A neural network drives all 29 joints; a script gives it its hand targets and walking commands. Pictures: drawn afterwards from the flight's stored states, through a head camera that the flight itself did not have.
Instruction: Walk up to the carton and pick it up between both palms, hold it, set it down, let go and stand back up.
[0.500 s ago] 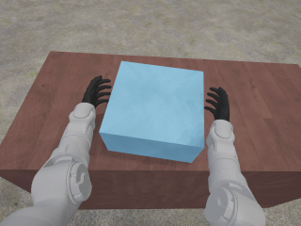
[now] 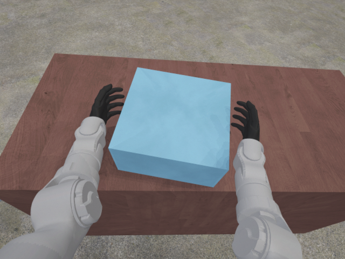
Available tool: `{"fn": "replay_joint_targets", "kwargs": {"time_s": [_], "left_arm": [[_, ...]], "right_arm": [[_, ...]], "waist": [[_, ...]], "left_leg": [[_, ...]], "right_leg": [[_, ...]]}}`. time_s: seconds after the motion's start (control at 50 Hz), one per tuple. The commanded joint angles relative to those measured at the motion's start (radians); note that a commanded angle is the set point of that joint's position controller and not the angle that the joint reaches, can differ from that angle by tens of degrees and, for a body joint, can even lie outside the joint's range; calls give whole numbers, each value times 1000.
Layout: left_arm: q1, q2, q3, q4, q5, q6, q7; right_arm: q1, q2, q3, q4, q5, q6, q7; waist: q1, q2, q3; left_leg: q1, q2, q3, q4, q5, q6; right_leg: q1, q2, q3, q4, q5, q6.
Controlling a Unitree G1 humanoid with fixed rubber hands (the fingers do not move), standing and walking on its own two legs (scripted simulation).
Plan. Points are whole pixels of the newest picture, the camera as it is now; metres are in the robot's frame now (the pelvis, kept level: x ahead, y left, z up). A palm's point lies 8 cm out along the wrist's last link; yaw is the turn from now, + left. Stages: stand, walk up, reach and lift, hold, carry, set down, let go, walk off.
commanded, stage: set down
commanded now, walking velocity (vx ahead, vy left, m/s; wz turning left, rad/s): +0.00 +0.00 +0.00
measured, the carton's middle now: (174, 126) +0.47 +0.00 -0.02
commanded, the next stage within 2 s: none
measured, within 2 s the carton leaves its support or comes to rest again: rests again in 0.42 s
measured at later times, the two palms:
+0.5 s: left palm (100, 116) +0.44 +0.19 +0.05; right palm (247, 135) +0.40 -0.17 +0.06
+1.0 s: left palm (102, 117) +0.44 +0.19 +0.05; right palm (246, 135) +0.41 -0.17 +0.05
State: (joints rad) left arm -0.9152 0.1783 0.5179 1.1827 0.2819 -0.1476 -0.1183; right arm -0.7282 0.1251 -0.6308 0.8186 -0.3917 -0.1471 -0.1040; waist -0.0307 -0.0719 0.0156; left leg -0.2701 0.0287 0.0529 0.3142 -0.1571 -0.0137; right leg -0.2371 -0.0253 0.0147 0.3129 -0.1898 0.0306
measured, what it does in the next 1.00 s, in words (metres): stands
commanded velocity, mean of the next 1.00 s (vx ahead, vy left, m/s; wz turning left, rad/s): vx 0.00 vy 0.00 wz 0.00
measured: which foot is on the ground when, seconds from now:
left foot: down 0.00-1.00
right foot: down 0.00-1.00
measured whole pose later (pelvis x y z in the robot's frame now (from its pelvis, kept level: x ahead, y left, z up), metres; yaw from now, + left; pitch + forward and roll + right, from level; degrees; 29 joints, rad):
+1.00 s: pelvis +0.01 +0.00 +0.00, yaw +1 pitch +10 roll +0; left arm -0.91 0.15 0.61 1.14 0.35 -0.21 -0.13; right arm -0.73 0.13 -0.65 0.81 -0.44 -0.22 -0.10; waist -0.03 -0.06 0.01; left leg -0.34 0.03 0.04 0.33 -0.16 -0.02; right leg -0.31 -0.02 0.00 0.33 -0.20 0.03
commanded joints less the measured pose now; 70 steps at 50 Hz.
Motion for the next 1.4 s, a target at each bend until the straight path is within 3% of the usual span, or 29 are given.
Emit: {"fn": "replay_joint_targets", "kwargs": {"time_s": [0.0,0.1,0.16,0.26,0.34,0.4,0.48,0.56,0.62,0.68,0.8,1.0,1.16,1.22,1.26,1.32,1.38], "left_arm": [[-568,-459,-193,-43,40,-45,-121],[-532,-455,-157,-40,75,-22,-129],[-531,-466,-155,-42,78,-30,-123],[-506,-458,-130,-36,92,-23,-132],[-513,-458,-134,-43,86,-35,-140],[-496,-453,-112,-30,98,-35,-140],[-481,-475,-128,-45,94,-50,-134],[-449,-474,-123,-29,101,-59,-135],[-417,-490,-134,-25,109,-57,-132],[-413,-495,-140,-20,112,-65,-128],[-394,-467,-114,19,112,-74,-138],[-385,-428,-80,26,133,-69,-138],[-370,-383,-83,4,128,-69,-116],[-359,-270,-91,-2,96,-80,-85],[-351,-93,-89,7,54,-87,-34],[-396,130,-209,36,-134,-117,60],[-456,239,-333,165,-306,-153,93]], "right_arm": [[-510,460,313,19,-62,-44,174],[-469,462,293,30,-71,-14,175],[-473,468,287,23,-77,-26,180],[-443,476,290,9,-94,-9,180],[-437,491,295,3,-100,-17,172],[-426,492,300,7,-100,-15,173],[-406,508,303,35,-109,-43,170],[-379,526,320,54,-114,-57,163],[-356,528,323,73,-111,-65,163],[-345,521,319,84,-113,-75,162],[-330,520,327,98,-118,-78,155],[-288,485,298,107,-111,-50,154],[-286,414,278,113,-94,-52,160],[-272,293,273,121,-50,-61,137],[-245,116,261,165,17,-64,104],[-308,-96,359,223,226,-100,23],[-394,-197,459,308,398,-126,-22]], "waist": [[31,148,-566],[23,127,-516],[30,142,-521],[20,101,-508],[9,88,-508],[21,80,-486],[23,119,-521],[25,97,-519],[25,127,-513],[24,132,-525],[19,81,-478],[16,74,-450],[32,120,-449],[31,129,-453],[37,150,-482],[17,166,-585],[-8,156,-690]], "left_leg": [[290,-5,84,64,438,-39],[245,-13,86,43,377,-25],[252,-8,83,49,399,-34],[199,-15,87,24,331,-10],[195,-17,85,36,366,-13],[210,-17,87,35,366,-3],[249,-8,76,69,477,-17],[225,-11,81,82,496,-5],[240,-6,70,94,528,-11],[239,-7,69,95,522,-14],[153,-14,70,75,443,11],[130,-13,73,48,340,19],[232,-1,66,87,456,0],[222,-3,65,104,475,-5],[204,-5,67,112,468,-8],[135,-5,58,156,478,-19],[12,-11,39,203,436,-26]], "right_leg": [[72,36,-124,9,313,7],[116,27,-114,3,315,19],[99,32,-119,10,312,17],[152,19,-108,23,378,37],[164,20,-108,36,429,43],[144,23,-109,31,397,46],[93,24,-118,46,455,41],[111,21,-115,59,508,45],[74,20,-119,59,508,39],[52,24,-120,49,477,34],[112,8,-105,70,548,52],[117,10,-99,52,445,44],[-18,34,-116,29,329,25],[-24,37,-109,39,340,27],[-28,42,-95,46,310,19],[-49,60,-70,64,329,9],[-36,55,-47,116,432,3]]}}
